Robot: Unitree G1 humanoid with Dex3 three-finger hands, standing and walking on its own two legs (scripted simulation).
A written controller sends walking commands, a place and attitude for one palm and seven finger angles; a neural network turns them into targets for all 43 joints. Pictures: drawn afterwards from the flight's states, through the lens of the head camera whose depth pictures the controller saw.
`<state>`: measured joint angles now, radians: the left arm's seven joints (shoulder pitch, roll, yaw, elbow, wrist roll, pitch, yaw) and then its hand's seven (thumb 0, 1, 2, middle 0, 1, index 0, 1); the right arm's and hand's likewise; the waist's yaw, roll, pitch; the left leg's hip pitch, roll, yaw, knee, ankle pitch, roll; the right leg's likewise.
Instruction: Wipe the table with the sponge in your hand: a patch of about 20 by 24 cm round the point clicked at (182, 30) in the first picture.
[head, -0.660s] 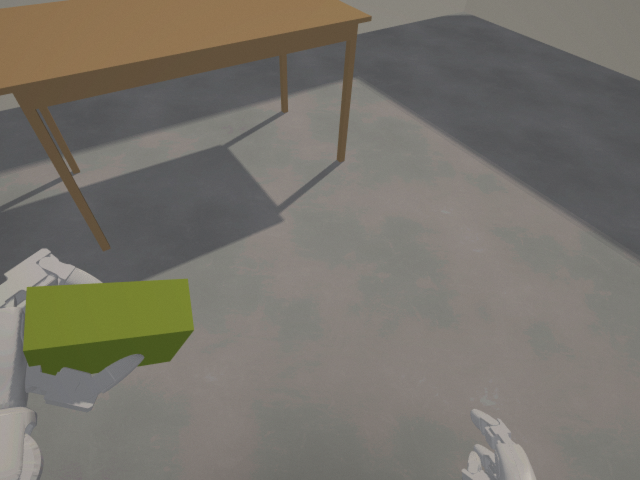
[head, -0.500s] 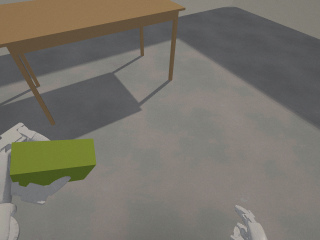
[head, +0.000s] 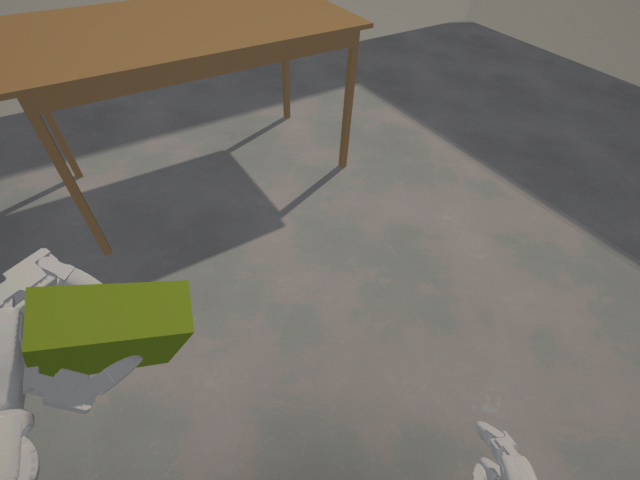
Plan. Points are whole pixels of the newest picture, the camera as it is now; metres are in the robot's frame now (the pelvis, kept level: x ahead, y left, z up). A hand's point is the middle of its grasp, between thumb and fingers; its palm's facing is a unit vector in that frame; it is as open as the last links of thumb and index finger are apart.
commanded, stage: walk to a spot facing it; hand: left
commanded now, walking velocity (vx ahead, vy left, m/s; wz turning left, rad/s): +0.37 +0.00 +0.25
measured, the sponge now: (133, 329) +0.23 +0.20 +0.14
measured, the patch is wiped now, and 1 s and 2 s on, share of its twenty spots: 0.00 0.00 0.00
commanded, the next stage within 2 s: none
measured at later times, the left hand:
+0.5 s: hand (136, 253) +0.30 +0.22 +0.16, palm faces +0.42 -0.76 -0.49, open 9.6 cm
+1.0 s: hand (150, 157) +0.46 +0.26 +0.17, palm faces +0.54 -0.72 -0.43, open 9.5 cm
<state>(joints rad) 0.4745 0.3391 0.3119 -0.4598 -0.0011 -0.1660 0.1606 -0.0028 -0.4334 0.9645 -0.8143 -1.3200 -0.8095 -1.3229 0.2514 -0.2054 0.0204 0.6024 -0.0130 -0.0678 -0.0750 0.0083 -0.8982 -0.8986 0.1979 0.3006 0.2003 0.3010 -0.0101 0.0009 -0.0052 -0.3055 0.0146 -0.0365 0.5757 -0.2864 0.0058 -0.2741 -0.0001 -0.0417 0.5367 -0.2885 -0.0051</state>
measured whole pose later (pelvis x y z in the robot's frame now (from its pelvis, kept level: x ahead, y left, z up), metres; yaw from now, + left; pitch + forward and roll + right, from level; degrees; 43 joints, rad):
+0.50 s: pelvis +0.11 -0.03 -0.01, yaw +6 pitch +0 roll -1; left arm 0.49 0.39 0.35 -0.53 0.00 -0.20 0.14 0.00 -0.43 0.97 -0.81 -1.32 -0.81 -1.32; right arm 0.24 -0.15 0.03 0.63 -0.01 -0.09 -0.04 0.01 -0.90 -0.90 0.20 0.30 0.20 0.30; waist -0.02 0.05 0.05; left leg -0.27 0.07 -0.06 0.77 -0.44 -0.02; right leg -0.31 -0.01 -0.17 0.60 -0.28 -0.02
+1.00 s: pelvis +0.27 -0.02 -0.01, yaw +10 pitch -1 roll +2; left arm 0.38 0.43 0.40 -0.52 -0.02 -0.20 0.17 0.00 -0.43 0.97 -0.82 -1.32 -0.81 -1.32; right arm 0.12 -0.14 0.00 0.56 0.00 -0.06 -0.05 0.01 -0.90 -0.90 0.19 0.30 0.20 0.30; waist -0.01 -0.06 0.10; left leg -0.33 0.08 0.19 0.61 -0.25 0.01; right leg -0.42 -0.06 -0.06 1.24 -0.54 0.02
